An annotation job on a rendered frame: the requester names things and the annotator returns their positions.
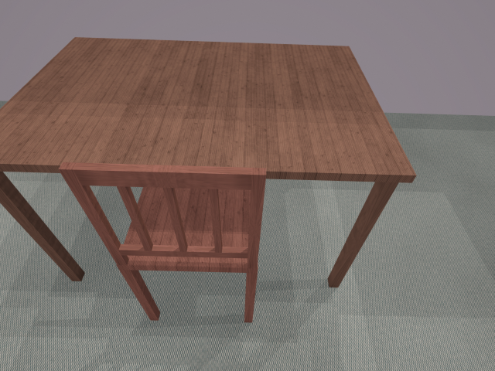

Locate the chair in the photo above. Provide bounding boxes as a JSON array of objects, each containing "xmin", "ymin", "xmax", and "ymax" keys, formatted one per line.
[{"xmin": 59, "ymin": 162, "xmax": 266, "ymax": 322}]

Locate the table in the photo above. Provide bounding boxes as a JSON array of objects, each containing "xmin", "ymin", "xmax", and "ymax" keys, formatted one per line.
[{"xmin": 0, "ymin": 37, "xmax": 416, "ymax": 288}]

